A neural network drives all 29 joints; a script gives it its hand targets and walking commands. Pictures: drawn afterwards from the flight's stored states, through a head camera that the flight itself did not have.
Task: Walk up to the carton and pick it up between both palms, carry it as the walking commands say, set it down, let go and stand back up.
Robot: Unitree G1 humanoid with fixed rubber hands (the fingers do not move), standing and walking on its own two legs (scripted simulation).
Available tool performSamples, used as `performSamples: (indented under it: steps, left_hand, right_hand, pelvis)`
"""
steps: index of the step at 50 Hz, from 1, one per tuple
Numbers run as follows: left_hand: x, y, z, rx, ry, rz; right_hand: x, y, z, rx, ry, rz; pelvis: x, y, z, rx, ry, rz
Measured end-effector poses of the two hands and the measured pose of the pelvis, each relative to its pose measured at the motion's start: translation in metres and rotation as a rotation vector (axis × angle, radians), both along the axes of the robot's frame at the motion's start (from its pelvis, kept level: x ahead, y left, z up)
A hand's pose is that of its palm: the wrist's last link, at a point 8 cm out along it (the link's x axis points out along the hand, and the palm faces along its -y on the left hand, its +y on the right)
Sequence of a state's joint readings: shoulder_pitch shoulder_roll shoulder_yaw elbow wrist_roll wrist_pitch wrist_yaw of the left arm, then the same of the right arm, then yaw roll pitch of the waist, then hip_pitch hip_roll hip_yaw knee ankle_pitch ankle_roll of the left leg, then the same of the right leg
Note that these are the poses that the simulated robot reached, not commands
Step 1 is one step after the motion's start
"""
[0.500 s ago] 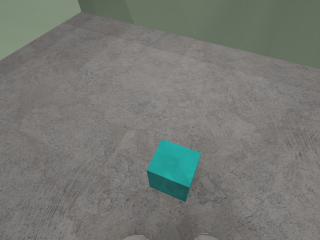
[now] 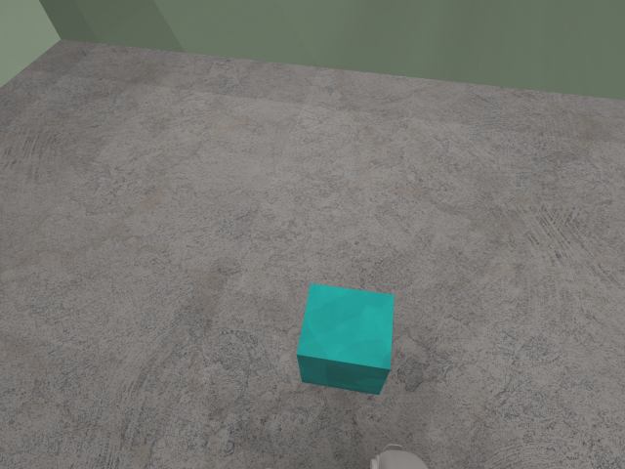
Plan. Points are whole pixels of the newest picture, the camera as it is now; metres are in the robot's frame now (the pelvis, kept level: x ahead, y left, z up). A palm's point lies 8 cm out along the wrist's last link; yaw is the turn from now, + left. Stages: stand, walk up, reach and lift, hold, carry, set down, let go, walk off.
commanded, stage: walk up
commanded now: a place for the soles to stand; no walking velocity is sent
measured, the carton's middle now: (345, 340) +0.51 -0.05 -0.61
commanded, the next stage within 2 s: none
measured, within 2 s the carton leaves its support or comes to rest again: neither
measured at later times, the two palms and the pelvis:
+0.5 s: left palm out of the picture +0.13 +0.35 -0.09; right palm out of the picture +0.06 -0.31 -0.10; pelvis +0.02 +0.02 +0.00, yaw -5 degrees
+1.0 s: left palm out of the picture +0.13 +0.32 -0.09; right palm out of the picture +0.03 -0.33 -0.09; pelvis +0.01 +0.01 +0.00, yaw -7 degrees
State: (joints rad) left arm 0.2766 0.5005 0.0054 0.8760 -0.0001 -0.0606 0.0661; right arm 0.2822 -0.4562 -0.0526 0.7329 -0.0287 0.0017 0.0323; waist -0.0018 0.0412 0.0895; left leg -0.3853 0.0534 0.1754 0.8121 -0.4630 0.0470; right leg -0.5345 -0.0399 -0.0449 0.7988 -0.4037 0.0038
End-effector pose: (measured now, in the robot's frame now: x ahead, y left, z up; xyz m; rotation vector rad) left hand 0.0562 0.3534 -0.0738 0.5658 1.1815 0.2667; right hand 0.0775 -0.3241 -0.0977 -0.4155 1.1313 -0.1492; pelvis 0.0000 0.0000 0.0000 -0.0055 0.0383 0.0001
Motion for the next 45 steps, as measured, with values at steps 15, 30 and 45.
performSamples:
  steps: [15, 30, 45]
  left_hand:
    - [0.071, 0.002, -0.012, -0.08, -0.076, -0.081]
    - [0.08, -0.012, -0.017, -0.099, -0.075, -0.108]
    - [0.072, -0.026, -0.014, -0.111, -0.082, -0.115]
  right_hand:
    - [-0.007, 0.019, 0.0, -0.025, -0.034, -0.11]
    - [-0.023, 0.01, 0.002, -0.041, -0.026, -0.146]
    - [-0.043, -0.002, 0.004, -0.038, -0.029, -0.178]
  pelvis:
    - [0.024, 0.025, -0.003, 0.001, -0.034, -0.078]
    - [0.02, 0.018, -0.003, 0.002, -0.042, -0.106]
    - [0.008, 0.007, 0.001, 0.007, -0.051, -0.123]
